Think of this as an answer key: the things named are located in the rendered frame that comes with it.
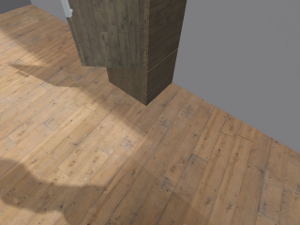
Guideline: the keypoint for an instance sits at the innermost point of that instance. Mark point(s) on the handle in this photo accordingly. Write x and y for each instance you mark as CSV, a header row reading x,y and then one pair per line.
x,y
66,8

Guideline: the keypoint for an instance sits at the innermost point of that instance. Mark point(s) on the cupboard door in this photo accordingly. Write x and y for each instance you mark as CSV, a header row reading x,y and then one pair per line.
x,y
108,33

